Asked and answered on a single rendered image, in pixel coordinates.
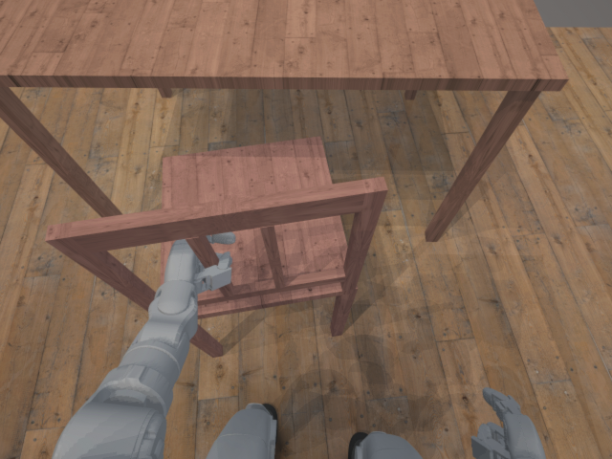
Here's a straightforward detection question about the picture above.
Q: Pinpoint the left robot hand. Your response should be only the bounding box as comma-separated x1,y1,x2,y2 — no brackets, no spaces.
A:
164,232,235,294

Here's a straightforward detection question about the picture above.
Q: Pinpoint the right robot thigh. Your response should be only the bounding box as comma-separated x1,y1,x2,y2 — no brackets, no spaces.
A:
355,433,423,459

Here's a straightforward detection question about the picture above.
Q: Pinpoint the robot left upper arm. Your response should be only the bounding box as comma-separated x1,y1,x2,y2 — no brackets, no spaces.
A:
56,402,166,459

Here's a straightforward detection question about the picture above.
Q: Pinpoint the left robot thigh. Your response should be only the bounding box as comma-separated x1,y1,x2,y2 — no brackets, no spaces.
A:
206,408,276,459

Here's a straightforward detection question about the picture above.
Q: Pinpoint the right robot hand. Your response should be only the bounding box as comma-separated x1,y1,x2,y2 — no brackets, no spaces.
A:
471,387,546,459

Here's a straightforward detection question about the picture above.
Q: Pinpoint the chair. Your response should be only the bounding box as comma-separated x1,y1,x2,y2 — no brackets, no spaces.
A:
45,136,388,358

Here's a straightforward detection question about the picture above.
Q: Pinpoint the robot thigh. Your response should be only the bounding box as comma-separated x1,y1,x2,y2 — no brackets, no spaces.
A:
355,433,423,459
206,408,276,459

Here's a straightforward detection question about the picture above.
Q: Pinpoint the table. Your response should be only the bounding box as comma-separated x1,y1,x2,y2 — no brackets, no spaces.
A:
0,0,569,242

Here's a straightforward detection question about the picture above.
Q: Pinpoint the left robot forearm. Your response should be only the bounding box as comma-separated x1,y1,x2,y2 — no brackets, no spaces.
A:
52,280,198,459

